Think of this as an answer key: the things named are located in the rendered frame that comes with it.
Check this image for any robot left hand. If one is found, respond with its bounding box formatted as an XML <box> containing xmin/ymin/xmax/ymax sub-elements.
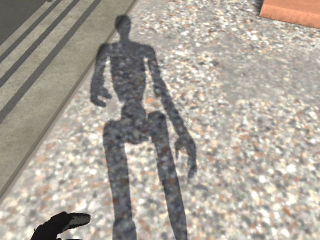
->
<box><xmin>30</xmin><ymin>211</ymin><xmax>91</xmax><ymax>240</ymax></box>

